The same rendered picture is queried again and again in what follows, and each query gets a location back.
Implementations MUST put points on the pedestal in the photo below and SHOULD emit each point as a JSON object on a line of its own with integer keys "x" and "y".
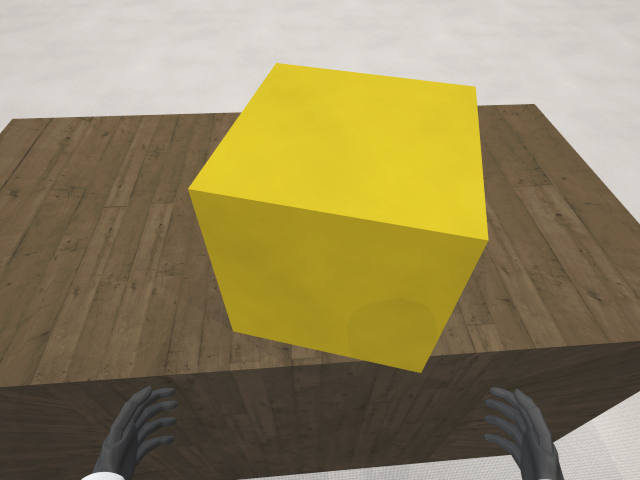
{"x": 107, "y": 287}

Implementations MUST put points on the carton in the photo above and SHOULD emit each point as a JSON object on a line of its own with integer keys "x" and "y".
{"x": 345, "y": 212}

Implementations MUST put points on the robot left hand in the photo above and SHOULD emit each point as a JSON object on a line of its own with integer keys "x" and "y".
{"x": 124, "y": 448}

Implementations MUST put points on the robot right hand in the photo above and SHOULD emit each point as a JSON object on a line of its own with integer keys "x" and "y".
{"x": 534, "y": 451}

